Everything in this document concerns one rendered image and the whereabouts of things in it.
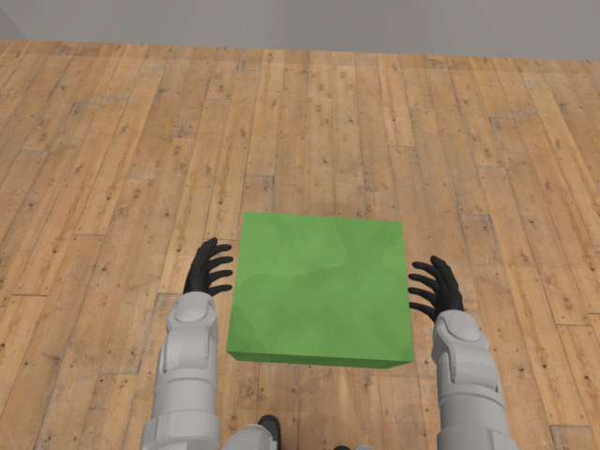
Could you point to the robot left forearm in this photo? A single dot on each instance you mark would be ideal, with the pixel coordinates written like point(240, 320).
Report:
point(184, 406)

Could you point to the robot left shin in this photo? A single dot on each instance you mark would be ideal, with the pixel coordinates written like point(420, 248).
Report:
point(258, 427)

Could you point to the robot left hand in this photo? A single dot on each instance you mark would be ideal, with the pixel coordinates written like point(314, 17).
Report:
point(198, 277)

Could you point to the carton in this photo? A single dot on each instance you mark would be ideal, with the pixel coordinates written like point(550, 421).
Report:
point(325, 291)

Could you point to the robot left foot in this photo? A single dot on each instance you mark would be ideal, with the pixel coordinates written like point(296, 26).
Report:
point(270, 423)

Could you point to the robot right hand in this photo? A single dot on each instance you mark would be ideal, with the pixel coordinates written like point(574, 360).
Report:
point(445, 286)

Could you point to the robot right forearm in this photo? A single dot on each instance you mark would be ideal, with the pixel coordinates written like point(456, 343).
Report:
point(470, 395)

